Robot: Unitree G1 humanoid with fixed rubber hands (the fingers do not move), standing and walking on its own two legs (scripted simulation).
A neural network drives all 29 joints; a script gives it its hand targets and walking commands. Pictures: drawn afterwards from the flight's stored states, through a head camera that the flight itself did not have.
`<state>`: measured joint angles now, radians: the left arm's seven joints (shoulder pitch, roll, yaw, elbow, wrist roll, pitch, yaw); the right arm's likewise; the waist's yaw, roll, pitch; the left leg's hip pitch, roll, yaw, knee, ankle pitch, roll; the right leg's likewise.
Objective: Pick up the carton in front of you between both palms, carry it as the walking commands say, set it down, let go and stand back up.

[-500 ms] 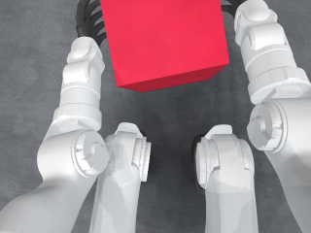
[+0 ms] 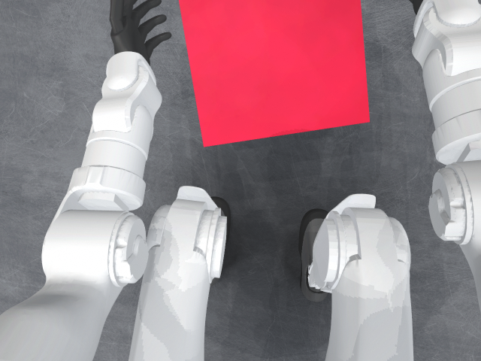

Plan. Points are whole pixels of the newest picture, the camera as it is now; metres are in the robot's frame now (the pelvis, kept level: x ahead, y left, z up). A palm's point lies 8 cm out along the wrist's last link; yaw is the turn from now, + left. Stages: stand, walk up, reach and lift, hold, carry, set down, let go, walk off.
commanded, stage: set down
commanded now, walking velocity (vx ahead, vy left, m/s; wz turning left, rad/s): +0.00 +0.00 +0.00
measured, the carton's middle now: (272, 72) +0.50 -0.01 -0.26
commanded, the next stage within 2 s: let go in 0.86 s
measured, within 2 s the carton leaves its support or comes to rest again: neither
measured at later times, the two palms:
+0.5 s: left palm out of the picture +0.51 +0.17 +0.02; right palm out of the picture +0.57 -0.21 +0.02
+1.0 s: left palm out of the picture +0.50 +0.17 +0.16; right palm out of the picture +0.55 -0.23 +0.16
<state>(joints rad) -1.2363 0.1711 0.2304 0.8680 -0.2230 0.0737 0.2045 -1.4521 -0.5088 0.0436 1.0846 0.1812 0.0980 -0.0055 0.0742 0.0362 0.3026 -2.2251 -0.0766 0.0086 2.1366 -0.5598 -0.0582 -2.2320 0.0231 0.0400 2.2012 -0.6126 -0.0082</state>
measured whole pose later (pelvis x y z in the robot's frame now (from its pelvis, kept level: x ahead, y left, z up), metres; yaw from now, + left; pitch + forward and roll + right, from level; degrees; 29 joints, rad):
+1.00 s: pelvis +0.04 -0.01 +0.26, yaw -3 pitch +45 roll +2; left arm -0.87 0.05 0.36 0.64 0.03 0.16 0.10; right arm -1.14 -0.37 -0.24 0.98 -0.10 0.16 0.09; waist 0.09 -0.02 -0.08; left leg -1.58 -0.03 -0.03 1.11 -0.32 -0.04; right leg -1.59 0.05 0.06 1.16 -0.35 -0.01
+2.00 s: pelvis +0.13 -0.01 +0.40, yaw -4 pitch -3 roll +0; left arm 0.21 0.21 0.04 0.43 0.01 0.12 -0.07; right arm 0.24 -0.21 -0.04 0.43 0.00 0.11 0.07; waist 0.00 -0.01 0.07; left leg -0.12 -0.02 -0.06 0.43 -0.26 -0.01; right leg -0.11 0.03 0.05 0.44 -0.28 -0.01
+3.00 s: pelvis +0.14 +0.01 +0.39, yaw -4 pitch -1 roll +0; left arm 0.15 0.35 0.02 0.84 0.03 0.00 0.03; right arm 0.17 -0.34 -0.03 0.82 -0.03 0.00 -0.03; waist 0.00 -0.02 0.02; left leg -0.15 -0.03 -0.04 0.46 -0.29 0.02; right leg -0.13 0.01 0.05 0.44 -0.29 0.01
